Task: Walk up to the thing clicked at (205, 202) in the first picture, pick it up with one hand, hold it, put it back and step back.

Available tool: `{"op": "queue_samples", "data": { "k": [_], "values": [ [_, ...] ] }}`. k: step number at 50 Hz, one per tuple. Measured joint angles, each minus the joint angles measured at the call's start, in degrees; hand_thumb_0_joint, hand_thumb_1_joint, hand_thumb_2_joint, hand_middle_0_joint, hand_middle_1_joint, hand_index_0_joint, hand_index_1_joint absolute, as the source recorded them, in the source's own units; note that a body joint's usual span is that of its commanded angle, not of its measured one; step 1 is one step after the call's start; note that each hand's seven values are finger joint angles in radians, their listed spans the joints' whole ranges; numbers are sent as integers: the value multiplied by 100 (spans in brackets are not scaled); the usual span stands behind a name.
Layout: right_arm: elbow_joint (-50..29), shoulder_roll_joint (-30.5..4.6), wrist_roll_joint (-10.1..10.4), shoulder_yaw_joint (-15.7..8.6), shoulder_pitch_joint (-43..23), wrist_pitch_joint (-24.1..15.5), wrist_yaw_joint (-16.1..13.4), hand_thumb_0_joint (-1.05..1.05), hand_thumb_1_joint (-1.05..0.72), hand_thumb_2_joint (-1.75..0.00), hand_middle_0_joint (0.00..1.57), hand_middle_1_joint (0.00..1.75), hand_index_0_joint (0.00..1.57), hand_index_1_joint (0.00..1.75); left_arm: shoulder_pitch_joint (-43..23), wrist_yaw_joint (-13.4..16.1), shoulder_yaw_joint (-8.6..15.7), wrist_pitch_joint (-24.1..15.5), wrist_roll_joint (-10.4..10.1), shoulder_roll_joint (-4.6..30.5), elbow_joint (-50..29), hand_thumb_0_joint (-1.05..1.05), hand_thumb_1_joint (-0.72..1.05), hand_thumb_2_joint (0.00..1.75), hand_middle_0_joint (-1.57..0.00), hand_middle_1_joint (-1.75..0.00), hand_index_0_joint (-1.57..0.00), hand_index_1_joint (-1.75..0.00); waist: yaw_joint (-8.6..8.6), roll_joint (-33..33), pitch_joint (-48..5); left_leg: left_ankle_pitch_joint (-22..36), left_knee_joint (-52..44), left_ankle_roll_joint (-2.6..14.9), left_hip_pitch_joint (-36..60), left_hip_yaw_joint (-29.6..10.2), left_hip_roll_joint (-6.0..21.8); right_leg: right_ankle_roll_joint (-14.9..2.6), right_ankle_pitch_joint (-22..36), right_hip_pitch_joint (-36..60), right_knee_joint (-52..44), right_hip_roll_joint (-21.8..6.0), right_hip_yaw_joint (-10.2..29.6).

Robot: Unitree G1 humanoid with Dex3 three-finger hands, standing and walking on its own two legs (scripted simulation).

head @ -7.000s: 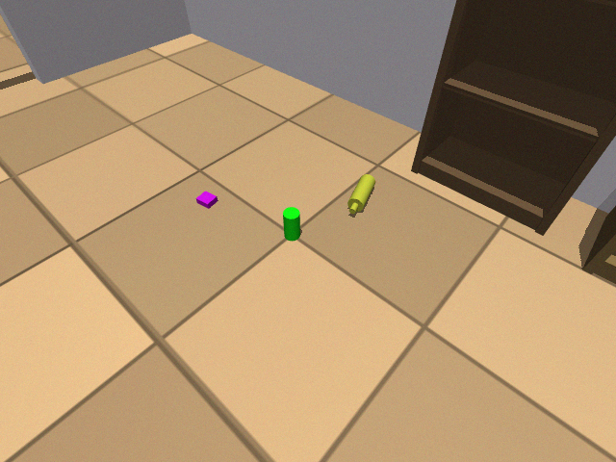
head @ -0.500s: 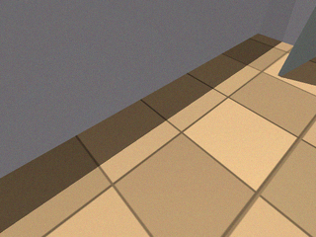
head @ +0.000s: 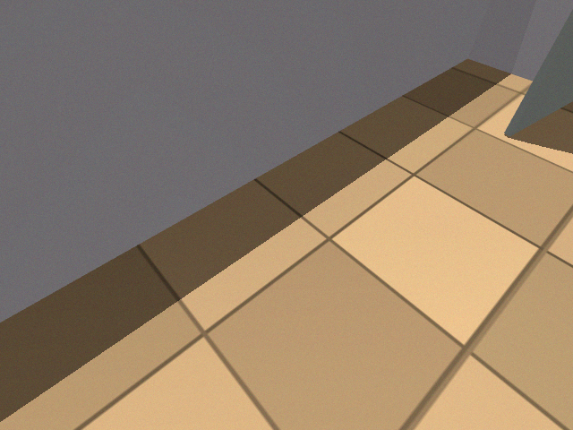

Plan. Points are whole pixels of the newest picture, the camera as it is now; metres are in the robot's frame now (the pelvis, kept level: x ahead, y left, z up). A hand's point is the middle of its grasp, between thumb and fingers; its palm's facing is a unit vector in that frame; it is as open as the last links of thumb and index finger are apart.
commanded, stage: walk up
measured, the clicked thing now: out of the picture +0.41 -1.37 -0.77
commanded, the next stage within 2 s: none
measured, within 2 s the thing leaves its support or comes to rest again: neither
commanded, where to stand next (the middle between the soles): +0.83 -0.01 m, yaw -1 degrees
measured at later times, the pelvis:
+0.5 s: pelvis +0.12 +0.06 -0.01, yaw +1 degrees
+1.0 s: pelvis +0.33 -0.02 +0.00, yaw -1 degrees
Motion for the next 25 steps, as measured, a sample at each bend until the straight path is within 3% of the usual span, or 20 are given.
{"op": "queue_samples", "data": {
  "k": [4, 7, 9, 11, 13, 15, 17, 20, 25],
  "values": [
    [-209, -54, -110, -235, 309, -15, 189, 1, -91, -90, 21, 30, 20, 30, 255, -195, 249, -93, 119, 46, -269, 1, 90, 89, -20, -30, -21, -30, -2, 1, -172, -1195, 1031, 304, -385, 68, -2, -172, -702, -79, 414, -20, -104],
    [-274, -180, -161, -363, 510, 10, 269, 1, -90, -90, 21, 30, 20, 30, 465, -234, 394, -211, 171, 134, -488, 1, 90, 89, -20, -30, -21, -30, 126, -86, -220, -1447, 2066, 305, -887, 378, -1, -253, -390, 81, 299, -148, -168],
    [-331, -306, -173, -435, 543, -18, 319, 1, -91, -90, 21, 30, 20, 30, 616, -242, 450, -255, 194, 187, -571, 1, 90, 89, -20, -30, -21, -30, 213, -47, -149, -1515, 2173, 307, -1111, 433, 93, -201, -439, 247, 220, -170, -188],
    [-441, -397, -181, -512, 542, -73, 378, 1, -91, -90, 21, 30, 20, 30, 767, -272, 483, -223, 214, 291, -604, 1, 90, 89, -20, -30, -21, -30, 254, -27, -73, -1456, 1923, 308, -1231, 451, 200, -126, -566, 372, 248, -192, -202],
    [-593, -437, -174, -591, 555, -167, 412, 1, -91, -90, 21, 30, 20, 30, 899, -308, 508, -139, 217, 438, -604, 1, 90, 89, -20, -30, -21, -30, 241, -70, -12, -994, 1428, 286, -1176, 501, 265, -53, -836, 386, 553, -260, -201],
    [-746, -445, -189, -687, 561, -304, 385, 1, -91, -90, 21, 30, 20, 30, 1005, -311, 523, -44, 203, 572, -595, 1, 90, 89, -20, -30, -21, -30, 203, -224, 71, -59, 1367, 220, -1088, 649, 169, -188, -1394, 108, 1529, -435, -59],
    [-876, -385, -224, -728, 581, -374, 308, 1, -91, -90, 21, 30, 20, 30, 1048, -274, 508, 67, 163, 612, -556, 1, 90, 89, -20, -30, -20, -30, 75, -335, 90, -286, 1654, 236, -1091, 743, 84, -289, -1745, -526, 3033, -190, 502],
    [-923, -274, -167, -648, 718, -320, 290, 1, -91, -90, 21, 30, 20, 30, 1011, -289, 432, 95, 65, 603, -614, 1, 90, 89, -20, -30, -20, -30, -36, -412, 48, -448, 1393, 346, -790, 786, 12, -331, -1443, -1326, 4117, 96, 699],
    [-1032, -167, -105, -551, 968, -364, 299, 1, -90, -90, 21, 30, 20, 30, 997, -401, 389, -48, 41, 526, -782, 1, 90, 89, -20, -30, -20, -30, -74, -421, 40, -393, 714, 346, -134, 910, -45, -143, -648, -2086, 3710, -59, 648]
  ]
}}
